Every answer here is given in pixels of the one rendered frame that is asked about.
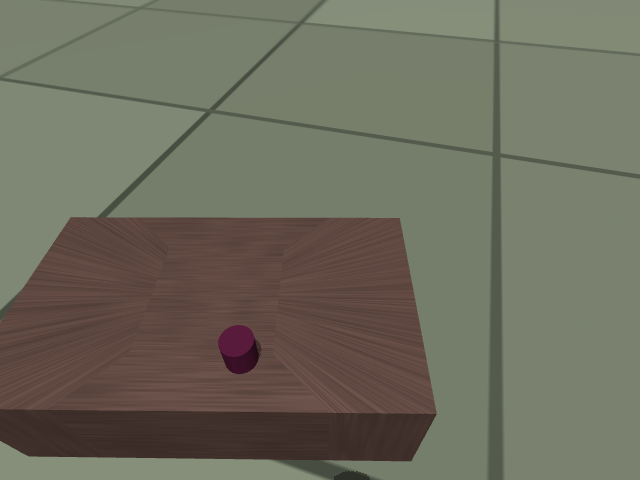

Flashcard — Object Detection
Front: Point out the can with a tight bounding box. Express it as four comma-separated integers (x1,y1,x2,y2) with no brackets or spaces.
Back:
218,325,259,374

